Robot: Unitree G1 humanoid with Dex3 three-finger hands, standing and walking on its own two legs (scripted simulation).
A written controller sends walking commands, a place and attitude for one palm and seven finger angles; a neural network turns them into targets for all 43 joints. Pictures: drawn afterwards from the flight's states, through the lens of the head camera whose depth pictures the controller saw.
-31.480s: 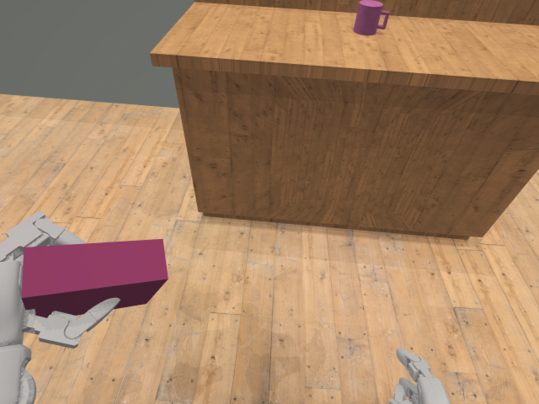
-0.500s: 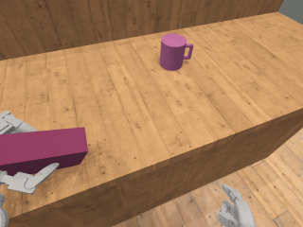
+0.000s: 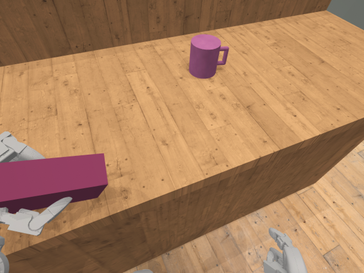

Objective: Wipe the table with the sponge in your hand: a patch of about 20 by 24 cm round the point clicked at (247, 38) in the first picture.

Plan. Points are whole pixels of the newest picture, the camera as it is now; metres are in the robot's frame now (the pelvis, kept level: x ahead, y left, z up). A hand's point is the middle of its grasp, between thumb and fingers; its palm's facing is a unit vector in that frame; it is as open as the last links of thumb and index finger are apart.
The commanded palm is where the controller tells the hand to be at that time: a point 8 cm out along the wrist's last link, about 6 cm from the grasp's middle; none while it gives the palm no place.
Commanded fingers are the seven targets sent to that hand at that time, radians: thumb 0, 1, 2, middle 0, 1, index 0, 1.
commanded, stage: shuffle to correct the standing spot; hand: left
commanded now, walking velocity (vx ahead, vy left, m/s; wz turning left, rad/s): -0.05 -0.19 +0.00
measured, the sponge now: (72, 182) +0.23 +0.20 +0.15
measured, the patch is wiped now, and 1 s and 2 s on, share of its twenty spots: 0.05 0.05 0.05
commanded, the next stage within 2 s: come to a stop and stand still in 1.72 s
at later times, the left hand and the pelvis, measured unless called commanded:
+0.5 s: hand (37, 172) +0.23 +0.24 +0.17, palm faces +0.41 -0.84 -0.36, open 9.3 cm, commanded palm +0.18 +0.27 +0.18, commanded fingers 0.00 0.10 1.30 -1.20 -1.60 -1.20 -1.60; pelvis +0.02 -0.01 +0.00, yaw +0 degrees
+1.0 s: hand (28, 182) +0.21 +0.24 +0.18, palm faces +0.37 -0.86 -0.37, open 9.3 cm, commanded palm +0.16 +0.28 +0.18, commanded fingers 0.00 0.10 1.30 -1.20 -1.60 -1.20 -1.60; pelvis +0.00 +0.00 +0.00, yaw +0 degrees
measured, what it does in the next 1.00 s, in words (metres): stands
